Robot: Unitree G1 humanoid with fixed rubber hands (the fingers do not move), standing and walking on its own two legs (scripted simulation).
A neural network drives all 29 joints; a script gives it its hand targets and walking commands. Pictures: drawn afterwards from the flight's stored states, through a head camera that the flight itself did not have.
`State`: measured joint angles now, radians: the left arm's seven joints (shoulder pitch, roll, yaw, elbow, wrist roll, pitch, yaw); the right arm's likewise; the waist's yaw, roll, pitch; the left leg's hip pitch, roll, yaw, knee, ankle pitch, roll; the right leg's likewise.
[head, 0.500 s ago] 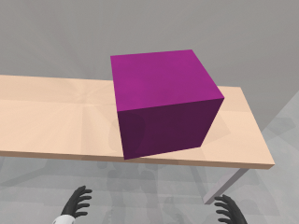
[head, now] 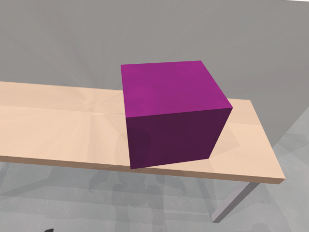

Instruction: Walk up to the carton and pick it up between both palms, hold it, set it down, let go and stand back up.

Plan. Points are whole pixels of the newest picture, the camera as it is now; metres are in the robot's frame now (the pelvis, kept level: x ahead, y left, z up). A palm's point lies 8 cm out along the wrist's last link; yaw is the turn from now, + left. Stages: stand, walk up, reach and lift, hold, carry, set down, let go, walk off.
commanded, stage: stand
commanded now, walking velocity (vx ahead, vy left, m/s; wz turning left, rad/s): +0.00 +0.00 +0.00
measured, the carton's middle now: (166, 113) +0.50 -0.03 +0.02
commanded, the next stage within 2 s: none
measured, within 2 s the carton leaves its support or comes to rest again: neither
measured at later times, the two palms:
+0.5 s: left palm out of the picture +0.05 +0.32 -0.11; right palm out of the picture +0.08 -0.31 -0.10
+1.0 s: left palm out of the picture +0.06 +0.32 -0.11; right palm out of the picture +0.08 -0.31 -0.10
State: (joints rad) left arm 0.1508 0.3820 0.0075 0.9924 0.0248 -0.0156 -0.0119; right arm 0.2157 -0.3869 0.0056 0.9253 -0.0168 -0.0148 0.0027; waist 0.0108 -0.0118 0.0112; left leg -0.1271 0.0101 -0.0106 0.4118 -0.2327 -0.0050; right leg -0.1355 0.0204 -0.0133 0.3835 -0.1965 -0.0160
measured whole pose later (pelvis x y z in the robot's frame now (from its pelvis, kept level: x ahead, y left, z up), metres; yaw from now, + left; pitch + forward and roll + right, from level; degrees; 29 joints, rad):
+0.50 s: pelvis +0.00 +0.00 +0.00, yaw +0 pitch -3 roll +0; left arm 0.16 0.39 0.00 1.10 0.02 -0.02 -0.01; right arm 0.18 -0.40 0.01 1.02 -0.01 -0.02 0.00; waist 0.02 0.00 0.03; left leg -0.11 0.00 -0.02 0.35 -0.19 0.00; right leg -0.13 0.01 -0.01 0.34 -0.17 -0.01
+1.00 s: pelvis +0.00 +0.00 +0.00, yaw +1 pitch -3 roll +0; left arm 0.12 0.39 0.01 1.11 0.01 -0.01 -0.01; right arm 0.15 -0.39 0.01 1.05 -0.01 -0.02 0.00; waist 0.01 0.00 0.03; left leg -0.11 0.00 -0.02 0.34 -0.19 0.00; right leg -0.12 0.01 -0.01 0.32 -0.16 -0.01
